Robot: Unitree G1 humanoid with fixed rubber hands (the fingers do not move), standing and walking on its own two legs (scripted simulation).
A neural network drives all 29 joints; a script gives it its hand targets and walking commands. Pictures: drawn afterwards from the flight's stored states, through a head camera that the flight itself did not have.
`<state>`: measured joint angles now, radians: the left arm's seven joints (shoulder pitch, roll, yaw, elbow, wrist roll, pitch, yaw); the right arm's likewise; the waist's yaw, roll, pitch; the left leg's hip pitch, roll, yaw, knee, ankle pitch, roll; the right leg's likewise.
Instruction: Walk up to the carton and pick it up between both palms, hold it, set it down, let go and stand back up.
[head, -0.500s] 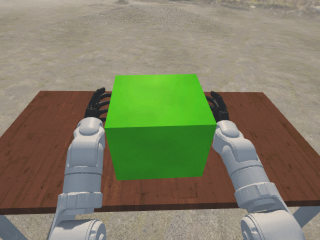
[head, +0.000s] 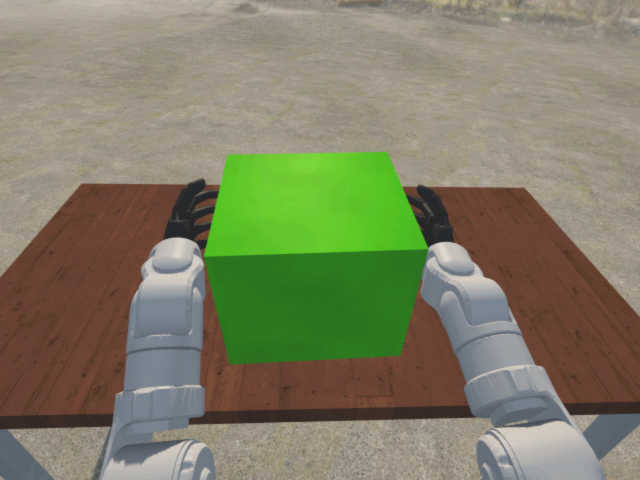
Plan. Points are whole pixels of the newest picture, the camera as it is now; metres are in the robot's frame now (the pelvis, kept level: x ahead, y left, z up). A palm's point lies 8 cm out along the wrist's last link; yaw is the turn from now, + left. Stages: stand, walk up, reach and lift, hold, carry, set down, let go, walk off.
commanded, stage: hold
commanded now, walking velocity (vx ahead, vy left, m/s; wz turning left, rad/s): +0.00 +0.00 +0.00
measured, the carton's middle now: (312, 253) +0.38 +0.01 +0.15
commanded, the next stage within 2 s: none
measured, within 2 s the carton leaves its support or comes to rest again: neither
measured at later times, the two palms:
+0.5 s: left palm (190, 242) +0.36 +0.15 +0.18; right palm (438, 248) +0.36 -0.15 +0.17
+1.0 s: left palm (188, 244) +0.36 +0.16 +0.18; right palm (438, 250) +0.36 -0.15 +0.17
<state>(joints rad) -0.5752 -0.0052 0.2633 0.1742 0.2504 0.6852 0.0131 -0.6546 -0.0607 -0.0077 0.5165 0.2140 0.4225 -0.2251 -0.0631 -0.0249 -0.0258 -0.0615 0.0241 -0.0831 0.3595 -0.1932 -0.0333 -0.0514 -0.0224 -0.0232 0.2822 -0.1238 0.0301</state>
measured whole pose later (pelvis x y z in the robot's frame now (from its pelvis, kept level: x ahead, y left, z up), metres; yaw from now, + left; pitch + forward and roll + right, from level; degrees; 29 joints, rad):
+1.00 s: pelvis +0.00 +0.00 +0.00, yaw +0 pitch -5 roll -1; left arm -0.57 0.00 0.24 0.16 0.24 0.68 0.03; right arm -0.65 -0.07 -0.01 0.50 0.21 0.41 -0.23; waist -0.07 -0.03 -0.02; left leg -0.08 0.02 -0.08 0.37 -0.19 -0.03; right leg -0.07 -0.02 -0.02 0.28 -0.12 0.03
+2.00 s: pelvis +0.00 +0.00 +0.00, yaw +0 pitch -5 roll -1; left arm -0.56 0.01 0.22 0.16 0.23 0.68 0.03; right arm -0.65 -0.07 0.01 0.52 0.22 0.40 -0.22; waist -0.07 -0.02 -0.02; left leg -0.10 0.02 -0.08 0.37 -0.19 -0.04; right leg -0.08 -0.02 -0.02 0.28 -0.11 0.03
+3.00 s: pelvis +0.00 +0.00 +0.00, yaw +0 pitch -6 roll -1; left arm -0.56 -0.01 0.23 0.16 0.25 0.68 0.03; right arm -0.64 -0.08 0.00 0.51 0.22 0.41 -0.22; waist -0.07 -0.02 -0.02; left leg -0.06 0.02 -0.08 0.37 -0.20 -0.03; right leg -0.05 -0.02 -0.02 0.28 -0.13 0.03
